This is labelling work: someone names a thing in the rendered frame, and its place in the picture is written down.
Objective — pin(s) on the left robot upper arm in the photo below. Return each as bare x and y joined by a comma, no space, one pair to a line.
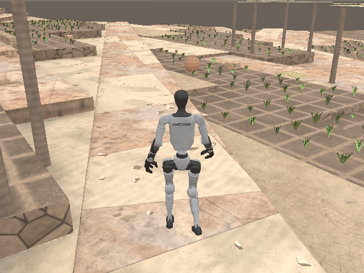
160,130

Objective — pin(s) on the robot right hand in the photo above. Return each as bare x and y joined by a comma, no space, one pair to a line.
208,156

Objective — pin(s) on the robot left forearm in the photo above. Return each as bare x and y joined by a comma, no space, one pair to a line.
152,152

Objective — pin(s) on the robot right forearm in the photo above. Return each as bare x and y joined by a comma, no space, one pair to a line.
208,146

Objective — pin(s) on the robot left thigh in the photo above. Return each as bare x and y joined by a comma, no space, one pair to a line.
168,170

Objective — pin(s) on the right robot upper arm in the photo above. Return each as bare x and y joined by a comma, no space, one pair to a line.
202,128

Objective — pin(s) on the robot left hand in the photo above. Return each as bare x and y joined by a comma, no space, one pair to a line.
148,164

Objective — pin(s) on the robot left shin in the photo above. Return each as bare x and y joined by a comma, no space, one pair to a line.
169,204

